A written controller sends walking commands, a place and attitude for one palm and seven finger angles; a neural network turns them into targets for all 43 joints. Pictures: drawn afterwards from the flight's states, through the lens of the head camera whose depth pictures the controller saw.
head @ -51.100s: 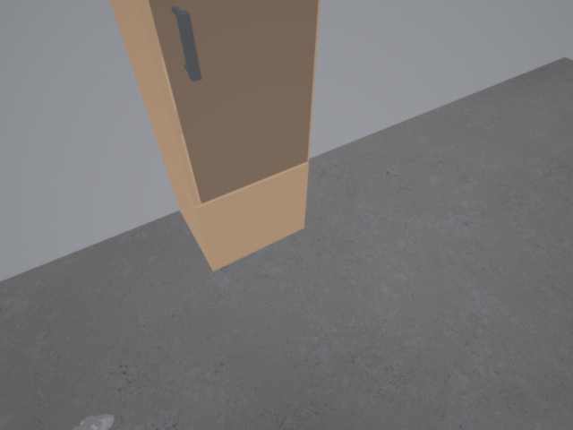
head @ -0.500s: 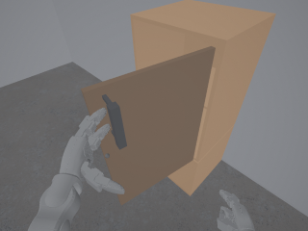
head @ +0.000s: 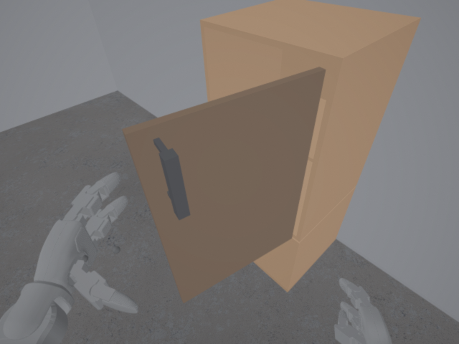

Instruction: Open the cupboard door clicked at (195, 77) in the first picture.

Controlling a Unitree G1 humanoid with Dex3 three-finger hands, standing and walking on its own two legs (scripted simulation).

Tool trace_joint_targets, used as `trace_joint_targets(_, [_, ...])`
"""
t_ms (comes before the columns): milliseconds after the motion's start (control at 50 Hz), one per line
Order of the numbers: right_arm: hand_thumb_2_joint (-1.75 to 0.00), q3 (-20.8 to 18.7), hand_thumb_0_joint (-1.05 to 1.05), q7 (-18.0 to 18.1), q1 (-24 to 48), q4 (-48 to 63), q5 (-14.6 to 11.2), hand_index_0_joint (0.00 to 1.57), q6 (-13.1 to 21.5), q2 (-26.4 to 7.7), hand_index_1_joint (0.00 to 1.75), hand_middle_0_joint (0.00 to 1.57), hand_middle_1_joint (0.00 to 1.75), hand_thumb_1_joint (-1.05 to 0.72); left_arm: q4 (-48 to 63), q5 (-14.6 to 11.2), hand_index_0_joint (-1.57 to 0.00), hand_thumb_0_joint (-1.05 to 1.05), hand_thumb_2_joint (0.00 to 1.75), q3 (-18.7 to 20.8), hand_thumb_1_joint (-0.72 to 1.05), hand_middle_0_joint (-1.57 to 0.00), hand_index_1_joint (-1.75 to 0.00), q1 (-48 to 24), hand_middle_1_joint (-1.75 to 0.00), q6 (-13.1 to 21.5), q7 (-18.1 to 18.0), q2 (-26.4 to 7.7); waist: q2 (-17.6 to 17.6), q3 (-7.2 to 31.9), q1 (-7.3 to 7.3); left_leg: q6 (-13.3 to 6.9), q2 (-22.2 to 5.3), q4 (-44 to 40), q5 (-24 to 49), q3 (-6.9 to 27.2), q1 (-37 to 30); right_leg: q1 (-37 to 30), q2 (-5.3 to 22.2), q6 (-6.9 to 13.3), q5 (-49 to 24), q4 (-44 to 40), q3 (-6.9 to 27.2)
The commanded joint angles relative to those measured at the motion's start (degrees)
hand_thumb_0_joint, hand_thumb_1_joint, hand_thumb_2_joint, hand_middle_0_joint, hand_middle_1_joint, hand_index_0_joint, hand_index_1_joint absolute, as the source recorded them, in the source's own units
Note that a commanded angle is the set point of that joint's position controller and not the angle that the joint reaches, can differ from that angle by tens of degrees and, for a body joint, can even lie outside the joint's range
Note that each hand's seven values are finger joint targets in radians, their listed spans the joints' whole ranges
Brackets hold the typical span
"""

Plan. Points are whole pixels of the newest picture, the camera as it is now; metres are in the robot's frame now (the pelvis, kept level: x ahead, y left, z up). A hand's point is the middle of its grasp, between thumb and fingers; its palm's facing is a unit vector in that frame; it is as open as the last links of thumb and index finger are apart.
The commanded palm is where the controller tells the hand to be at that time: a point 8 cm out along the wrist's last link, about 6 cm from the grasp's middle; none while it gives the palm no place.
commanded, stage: slide the hand sideways off the handle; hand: left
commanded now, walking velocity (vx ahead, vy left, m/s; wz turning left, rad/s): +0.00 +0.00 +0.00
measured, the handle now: (170, 179) +0.33 +0.14 +0.16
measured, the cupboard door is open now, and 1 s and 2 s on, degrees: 78 78 78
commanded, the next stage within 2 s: draw the hand back to the body in 0.18 s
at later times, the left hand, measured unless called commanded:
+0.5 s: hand (90, 254) +0.19 +0.21 +0.15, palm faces +0.03 -0.99 -0.11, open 16.3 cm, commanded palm +0.14 +0.27 +0.16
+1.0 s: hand (67, 249) +0.19 +0.25 +0.15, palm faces +0.34 -0.87 -0.35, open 14.8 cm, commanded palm +0.15 +0.29 +0.17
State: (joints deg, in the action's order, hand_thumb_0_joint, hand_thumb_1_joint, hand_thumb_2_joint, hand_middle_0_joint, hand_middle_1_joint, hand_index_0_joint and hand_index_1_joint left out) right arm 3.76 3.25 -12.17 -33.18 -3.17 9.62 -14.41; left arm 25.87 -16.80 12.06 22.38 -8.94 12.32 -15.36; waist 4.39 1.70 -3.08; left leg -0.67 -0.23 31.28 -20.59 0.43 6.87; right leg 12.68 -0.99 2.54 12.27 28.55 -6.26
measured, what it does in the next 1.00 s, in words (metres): stands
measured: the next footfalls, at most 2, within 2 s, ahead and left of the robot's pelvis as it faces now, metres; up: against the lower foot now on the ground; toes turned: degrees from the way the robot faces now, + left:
none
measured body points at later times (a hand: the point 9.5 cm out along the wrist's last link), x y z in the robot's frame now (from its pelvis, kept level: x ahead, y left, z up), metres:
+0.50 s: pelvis +0.00 +0.01 +0.00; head -0.04 -0.01 +0.45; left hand +0.18 +0.27 +0.16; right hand +0.20 -0.20 -0.05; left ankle -0.04 +0.11 -0.73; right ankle +0.04 -0.09 -0.73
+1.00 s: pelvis +0.01 +0.02 +0.00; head -0.01 +0.01 +0.45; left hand +0.17 +0.29 +0.17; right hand +0.20 -0.20 -0.07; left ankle -0.04 +0.11 -0.73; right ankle +0.04 -0.09 -0.73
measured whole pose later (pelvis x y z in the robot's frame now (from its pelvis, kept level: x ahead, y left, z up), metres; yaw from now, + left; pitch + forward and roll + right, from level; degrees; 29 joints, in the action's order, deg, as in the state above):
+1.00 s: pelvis +0.01 +0.02 +0.00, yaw -1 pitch -4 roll -1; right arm 2.4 3.1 -12.2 -34.7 -0.5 11.4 -13.2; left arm 28.1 -5.1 15.2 30.4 3.5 -3.7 -18.1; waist 3.2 -1.2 -4.2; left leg -1.8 0.5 28.0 -19.6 -0.9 4.6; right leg 10.8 -0.6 1.3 10.8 25.3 -4.8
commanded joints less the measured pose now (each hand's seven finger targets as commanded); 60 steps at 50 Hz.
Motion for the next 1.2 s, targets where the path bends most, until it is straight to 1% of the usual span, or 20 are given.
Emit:
trace_joint_targets(0, [-0.9, -2.14, 0.0, 0.67, 9.43, 10.5, 0.0, 0.2, 5.05, -5.03, 0.3, 0.2, 0.3, -0.9, 11.81, -1.59, -0.15, 0.0, 0.3, 7.9, -0.5, -0.15, -0.3, -7.29, -0.3, 4.36, 0.53, -9.24, -2.95, 3.43, -0.34, -0.51, 0.57, -4.97, 9.85, 1.12, 7.59, -5.99, 2.04, -1.47, 0.58, -6.36, 5.49])
trace_joint_targets(60, [-0.9, -2.19, 0.0, 0.69, 8.99, 10.53, -0.19, 0.2, 5.93, -5.23, 0.3, 0.2, 0.3, -0.9, 11.23, -2.49, -0.15, 0.0, 0.3, 9.8, -0.5, -0.15, -0.3, -5.01, -0.3, 5.07, 1.6, -10.16, -3.32, 3.92, -0.62, -0.37, 0.5, -4.92, 10.84, 1.28, 7.6, -6.19, 1.55, -1.49, -1.54, -5.71, 4.91])
trace_joint_targets(80, [-0.9, -2.22, 0.0, 0.68, 9.05, 10.02, -0.29, 0.2, 6.19, -5.44, 0.3, 0.2, 0.3, -0.9, 10.13, -2.56, -0.15, 0.0, 0.3, 10.75, -0.5, -0.15, -0.3, -4.44, -0.3, 5.29, 1.9, -11.24, -1.34, 3.39, -0.64, -0.22, 0.45, -4.71, 11.13, 1.13, 7.8, -6.31, 1.63, -1.2, -1.9, -5.81, 5.29])
trace_joint_targets(140, [-0.9, -2.11, 0.0, 0.75, 8.9, 10.33, -0.49, 0.2, 7.2, -5.58, 0.3, 0.2, 0.3, -0.9, 11.26, -3.38, -0.15, 0.0, 0.3, 8.32, -0.5, -0.15, -0.3, -5.85, -0.3, 5.94, 3.47, -8.73, -1.25, 3.01, 0.12, -0.31, 0.6, -4.94, 10.73, 1.26, 7.16, -5.05, 1.23, -1.48, -2.22, -5.53, 4.44])
trace_joint_targets(260, [-0.9, -2.12, 0.0, 0.97, 8.72, 9.77, -0.47, 0.2, 9.15, -5.8, 0.3, 0.2, 0.3, -0.9, 10.96, -3.3, -0.15, 0.0, 0.3, 7.71, -0.5, -0.15, -0.3, -7.83, -0.3, 6.35, 3.89, -9.0, -1.73, 1.93, 0.26, -0.31, 0.61, -5.05, 8.25, 1.92, 7.93, -3.55, 1.33, -1.58, 1.66, -5.96, 4.56])
trace_joint_targets(280, [-0.9, -2.31, 0.0, 1.01, 8.8, 9.48, -0.48, 0.2, 9.32, -6.0, 0.3, 0.2, 0.3, -0.9, 10.22, -2.9, -0.15, 0.0, 0.3, 9.63, -0.5, -0.15, -0.3, -7.38, -0.3, 6.33, 3.39, -11.23, -1.75, 1.89, -0.15, -0.24, 0.4, -4.74, 8.24, 1.88, 8.28, -3.98, 1.52, -1.3, 2.46, -6.2, 5.24])
trace_joint_targets(460, [-0.9, -1.77, 0.0, 0.55, 8.86, 9.94, -0.46, 0.2, 9.37, -5.54, 0.3, 0.2, 0.3, -0.9, 11.91, -3.13, -0.15, 0.0, 0.3, 9.47, -0.5, -0.15, -0.3, -4.76, -0.3, 5.42, 3.56, -9.74, -0.19, 3.5, -0.79, 0.63, 0.47, -6.33, 12.17, 2.17, 7.19, -5.27, 0.63, -1.07, -4.72, -3.89, 2.36])
trace_joint_targets(560, [-0.9, -1.85, 0.0, 0.91, 8.85, 9.67, -0.55, 0.2, 8.86, -5.92, 0.3, 0.2, 0.3, -0.9, 9.44, -3.5, -0.15, 0.0, 0.3, 11.42, -0.5, -0.15, -0.3, -5.01, -0.3, 4.07, 3.69, -10.84, -2.74, 2.78, -0.74, 0.71, 0.28, -6.64, 11.52, 2.39, 7.77, -4.85, 0.35, -1.19, -3.65, -4.14, 2.32])
trace_joint_targets(600, [-0.9, -1.83, 0.0, 0.99, 9.43, 9.91, -0.56, 0.2, 8.84, -5.81, 0.3, 0.2, 0.3, -0.9, 11.33, -3.5, -0.15, 0.0, 0.3, 11.76, -0.5, -0.15, -0.3, -6.35, -0.3, 4.22, 3.72, -11.42, -0.16, 3.46, -0.85, 0.74, 0.42, -6.73, 11.89, 2.25, 7.16, -5.35, 0.58, -1.02, -3.74, -4.37, 2.61])
trace_joint_targets(660, [-0.9, -1.77, 0.0, 1.08, 9.01, 9.73, -0.65, 0.2, 8.99, -5.9, 0.3, 0.2, 0.3, -0.9, 10.87, -3.87, -0.15, 0.0, 0.3, 11.63, -0.5, -0.15, -0.3, -6.23, -0.3, 4.45, 4.4, -11.23, -0.52, 3.28, -0.55, 0.83, 0.48, -6.51, 12.54, 2.31, 6.8, -4.99, 0.35, -1.03, -4.71, -4.22, 2.33])
trace_joint_targets(760, [-0.9, -1.84, 0.0, 1.14, 8.96, 9.66, -0.72, 0.2, 9.4, -6.04, 0.3, 0.2, 0.3, -0.9, 10.87, -4.15, -0.16, 0.0, 0.37, 12.24, -0.32, -0.16, -0.3, -6.45, -0.3, 4.65, 5.32, -11.99, 0.18, 3.78, -0.65, 1.03, 0.47, -6.56, 13.54, 2.51, 6.23, -5.04, 0.2, -0.94, -6.07, -3.97, 1.98])
trace_joint_targets(780, [-0.9, -2.98, 0.0, 0.93, 7.92, 9.97, 1.61, 0.2, 9.06, -5.3, 0.3, 0.2, 0.3, -0.9, 18.15, 6.99, -0.16, 0.0, 0.39, 15.07, -0.29, -0.16, -0.3, -6.48, -0.3, 9.97, -6.18, -20.01, 1.14, 0.12, -1.97, 0.66, -0.2, -7.82, 10.63, 2.16, 11.09, -8.62, 0.32, -0.86, -3.7, -4.82, 4.28])
trace_joint_targets(800, [-0.9, -2.67, 0.0, 0.84, 7.6, 9.21, 2.57, 0.2, 8.96, -4.54, 0.3, 0.2, 0.3, -0.9, 14.54, 7.58, -0.16, 0.0, 0.4, 10.35, -0.26, -0.16, -0.3, -0.33, -0.3, 11.19, -10.4, -11.98, -0.37, -2.27, -1.18, 1.08, -0.09, -8.95, 8.95, 2.08, 12.27, -8.22, 0.91, -0.46, -2.17, -5.51, 4.21])
trace_joint_targets(820, [-0.9, -3.01, 0.0, 0.52, 6.72, 8.33, 2.5, 0.2, 7.9, -4.28, 0.3, 0.2, 0.3, -0.9, 12.21, 9.26, -0.16, 0.0, 0.42, 8.31, -0.22, -0.16, -0.3, 4.07, -0.3, 12.2, -12.94, -9.61, -1.85, -3.39, -0.93, 0.91, -0.58, -9.17, 10.09, 1.67, 11.41, -7.91, 1.04, -0.45, -3.21, -5.64, 4.5])
trace_joint_targets(840, [-0.9, -3.31, 0.0, 0.21, 6.91, 8.6, 2.61, 0.2, 6.98, -4.68, 0.3, 0.2, 0.3, -0.9, 14.35, 10.15, -0.16, 0.0, 0.43, 7.96, -0.18, -0.16, -0.3, 4.32, -0.3, 13.39, -14.59, -9.92, -1.07, -1.58, -0.97, 0.79, -0.74, -9.4, 11.18, 1.61, 10.4, -9.19, 1.23, -0.46, -4.5, -5.34, 4.67])
trace_joint_targets(920, [-0.9, -3.98, 0.0, 0.54, 7.02, 7.66, 2.99, 0.2, 4.86, -4.59, 0.3, 0.2, 0.3, -0.9, 14.5, 12.56, -0.17, 0.0, 0.5, 9.03, -0.05, -0.17, -0.3, 3.09, -0.3, 16.62, -18.43, -11.67, 0.33, 0.98, -0.61, 0.29, -0.85, -9.95, 12.51, 0.87, 7.07, -10.92, 1.75, -0.48, -5.7, -6.23, 5.56])
trace_joint_targets(980, [-0.9, -4.29, 0.0, 0.98, 7.47, 6.81, 3.0, 0.2, 3.7, -4.79, 0.3, 0.2, 0.3, -0.9, 12.69, 13.38, -0.17, 0.0, 0.54, 9.67, 0.06, -0.17, -0.3, 1.33, -0.3, 17.6, -19.8, -12.82, -1.6, -0.44, -0.29, -0.03, -1.12, -10.52, 11.5, 1.01, 5.85, -10.17, 1.73, -0.47, -3.92, -7.62, 5.86])
trace_joint_targets(1100, [-0.9, -4.6, 0.0, 0.97, 8.19, 6.09, 3.27, 0.2, 2.89, -4.45, 0.3, 0.2, 0.3, -0.9, 12.54, 14.05, -0.18, 0.0, 0.63, 9.91, 0.27, -0.18, -0.3, 1.67, -0.3, 19.05, -20.58, -12.25, 0.49, 2.11, -0.78, 0.41, -1.06, -11.19, 18.37, 1.07, 3.29, -12.76, 2.04, -0.48, -9.49, -6.83, 5.48])
trace_joint_targets(1140, [-0.9, -4.78, 0.0, 0.79, 8.08, 5.73, 3.32, 0.2, 2.2, -4.38, 0.3, 0.2, 0.3, -0.9, 10.49, 13.91, -0.18, 0.0, 0.66, 10.73, 0.34, -0.18, -0.3, 3.26, -0.3, 19.01, -20.58, -12.18, -2.45, 2.06, -0.97, 0.57, -1.24, -11.09, 20.7, 1.04, 3.24, -13.31, 1.85, -0.57, -11.19, -6.7, 5.29])
trace_joint_targets(1180, [-0.9, -5.04, 0.0, 0.79, 8.42, 5.57, 3.16, 0.2, 1.47, -4.49, 0.3, 0.2, 0.3, -0.9, 9.17, 13.94, -0.18, 0.0, 0.69, 11.7, 0.41, -0.18, -0.3, 3.51, -0.3, 19.07, -20.53, -12.95, -2.0, 1.42, -1.04, 0.63, -1.28, -10.93, 21.46, 0.8, 3.16, -13.33, 1.86, -0.44, -12.08, -6.95, 5.62])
